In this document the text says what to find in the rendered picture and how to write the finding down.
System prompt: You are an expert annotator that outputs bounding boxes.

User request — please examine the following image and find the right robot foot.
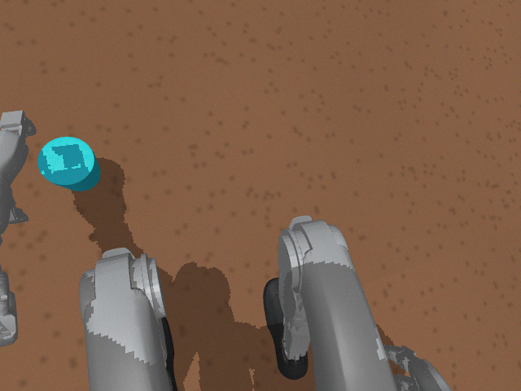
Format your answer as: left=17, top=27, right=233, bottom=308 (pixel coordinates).
left=263, top=278, right=308, bottom=380

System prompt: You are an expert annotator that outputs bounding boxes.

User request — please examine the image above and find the left robot foot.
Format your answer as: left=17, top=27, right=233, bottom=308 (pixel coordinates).
left=161, top=317, right=177, bottom=391

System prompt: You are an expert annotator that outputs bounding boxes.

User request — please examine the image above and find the cup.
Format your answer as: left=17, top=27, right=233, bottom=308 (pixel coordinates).
left=37, top=137, right=101, bottom=191

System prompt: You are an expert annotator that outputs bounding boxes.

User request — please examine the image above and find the left robot arm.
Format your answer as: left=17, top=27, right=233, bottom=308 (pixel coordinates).
left=0, top=179, right=18, bottom=347

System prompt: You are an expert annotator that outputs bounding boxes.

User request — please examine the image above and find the left robot hand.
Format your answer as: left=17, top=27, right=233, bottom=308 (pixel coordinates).
left=0, top=110, right=37, bottom=224

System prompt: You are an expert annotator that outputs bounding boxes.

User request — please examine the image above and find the right robot hand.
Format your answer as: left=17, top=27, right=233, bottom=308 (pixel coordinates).
left=383, top=345, right=452, bottom=391

